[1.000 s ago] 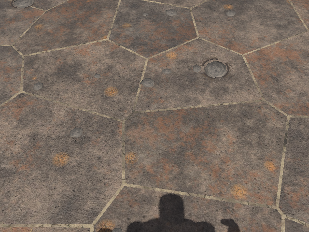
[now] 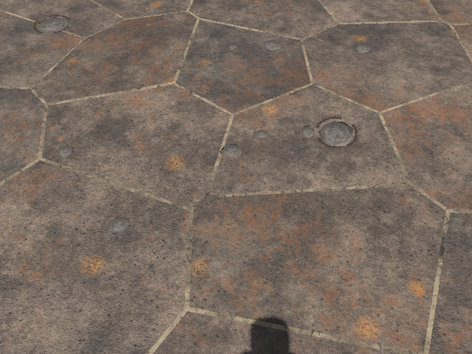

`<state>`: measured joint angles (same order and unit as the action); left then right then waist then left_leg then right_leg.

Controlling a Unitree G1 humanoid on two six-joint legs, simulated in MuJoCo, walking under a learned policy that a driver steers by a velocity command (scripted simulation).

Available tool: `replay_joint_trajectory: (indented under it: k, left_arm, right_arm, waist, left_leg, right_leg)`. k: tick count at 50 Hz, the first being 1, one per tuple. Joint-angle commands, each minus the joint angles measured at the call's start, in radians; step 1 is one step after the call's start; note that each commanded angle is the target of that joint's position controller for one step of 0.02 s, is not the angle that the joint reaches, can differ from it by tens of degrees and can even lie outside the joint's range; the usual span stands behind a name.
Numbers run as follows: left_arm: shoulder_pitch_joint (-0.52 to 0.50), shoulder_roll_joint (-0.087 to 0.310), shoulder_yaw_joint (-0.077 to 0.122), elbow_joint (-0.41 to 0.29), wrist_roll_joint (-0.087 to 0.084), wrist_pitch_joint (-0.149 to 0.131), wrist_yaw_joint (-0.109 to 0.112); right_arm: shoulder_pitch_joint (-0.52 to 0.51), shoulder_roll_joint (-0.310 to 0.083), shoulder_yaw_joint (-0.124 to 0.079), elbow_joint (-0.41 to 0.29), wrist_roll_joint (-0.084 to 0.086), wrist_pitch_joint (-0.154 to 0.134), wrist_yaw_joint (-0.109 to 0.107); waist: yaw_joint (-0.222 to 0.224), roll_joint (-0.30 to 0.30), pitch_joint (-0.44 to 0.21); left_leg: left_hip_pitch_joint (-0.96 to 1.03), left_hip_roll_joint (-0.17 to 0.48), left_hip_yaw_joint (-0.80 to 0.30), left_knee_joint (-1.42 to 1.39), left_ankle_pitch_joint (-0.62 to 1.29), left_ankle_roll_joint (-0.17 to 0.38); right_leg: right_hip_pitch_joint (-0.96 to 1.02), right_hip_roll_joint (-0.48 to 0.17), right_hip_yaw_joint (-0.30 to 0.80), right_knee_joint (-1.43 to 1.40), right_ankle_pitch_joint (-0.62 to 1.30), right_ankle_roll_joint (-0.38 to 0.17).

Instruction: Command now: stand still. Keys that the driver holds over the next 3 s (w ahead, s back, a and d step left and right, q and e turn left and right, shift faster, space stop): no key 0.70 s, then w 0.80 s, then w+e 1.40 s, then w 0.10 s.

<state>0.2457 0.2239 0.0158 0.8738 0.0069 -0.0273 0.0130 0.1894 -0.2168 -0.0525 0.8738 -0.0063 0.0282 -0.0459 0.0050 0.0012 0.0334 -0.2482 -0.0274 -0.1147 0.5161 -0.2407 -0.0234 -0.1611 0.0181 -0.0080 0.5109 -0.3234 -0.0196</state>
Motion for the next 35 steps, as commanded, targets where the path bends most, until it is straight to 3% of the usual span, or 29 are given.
replay_joint_trajectory:
  k: [1, 17, 35]
  left_arm:
    - [0.019, 0.105, 0.023, -0.024, -0.001, -0.011, 0.004]
    - [0.066, 0.099, 0.013, 0.08, -0.003, -0.004, 0.009]
    - [0.119, 0.08, 0.001, 0.145, -0.004, 0.001, 0.008]
  right_arm:
    - [-0.006, -0.107, -0.023, -0.014, 0.001, -0.012, -0.006]
    - [0.009, -0.106, -0.012, 0.151, 0.005, -0.016, -0.011]
    - [0.033, -0.097, 0.007, 0.226, 0.008, -0.016, -0.013]
  waist:
    - [-0.001, 0.001, -0.019]
    - [-0.001, -0.006, 0.004]
    - [0.0, -0.005, 0.015]
  left_leg:
    - [0.091, 0.041, -0.037, -0.057, 0.212, 0.028]
    - [0.081, 0.037, -0.013, -0.092, 0.19, 0.017]
    - [0.064, 0.038, 0.002, -0.106, 0.18, 0.014]
  right_leg:
    - [-0.09, -0.06, 0.065, -0.129, 0.119, -0.013]
    - [-0.063, -0.056, 0.067, -0.165, 0.146, -0.023]
    - [-0.05, -0.049, 0.063, -0.172, 0.177, -0.025]
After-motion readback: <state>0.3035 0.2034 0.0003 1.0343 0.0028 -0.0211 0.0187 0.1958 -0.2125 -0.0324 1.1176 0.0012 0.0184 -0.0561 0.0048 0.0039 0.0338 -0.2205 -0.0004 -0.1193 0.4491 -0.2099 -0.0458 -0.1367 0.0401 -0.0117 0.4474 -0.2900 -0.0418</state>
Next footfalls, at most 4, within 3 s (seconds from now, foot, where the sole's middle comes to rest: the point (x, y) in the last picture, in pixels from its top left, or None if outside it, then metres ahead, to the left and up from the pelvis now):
1.02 left None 0.13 0.14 -0.77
1.50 right None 0.50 -0.08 -0.77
2.00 left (209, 270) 0.78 0.12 -0.77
2.54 right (314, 230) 0.94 -0.23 -0.77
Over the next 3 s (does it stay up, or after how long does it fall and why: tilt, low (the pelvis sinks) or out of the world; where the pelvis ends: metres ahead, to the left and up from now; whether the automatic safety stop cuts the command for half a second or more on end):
stays up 1.07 -0.21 -0.01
